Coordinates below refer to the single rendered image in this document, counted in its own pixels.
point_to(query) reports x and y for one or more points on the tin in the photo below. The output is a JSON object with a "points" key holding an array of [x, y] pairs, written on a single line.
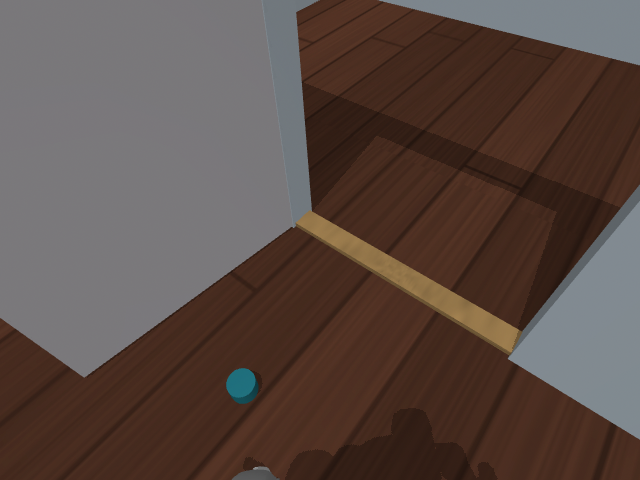
{"points": [[242, 386]]}

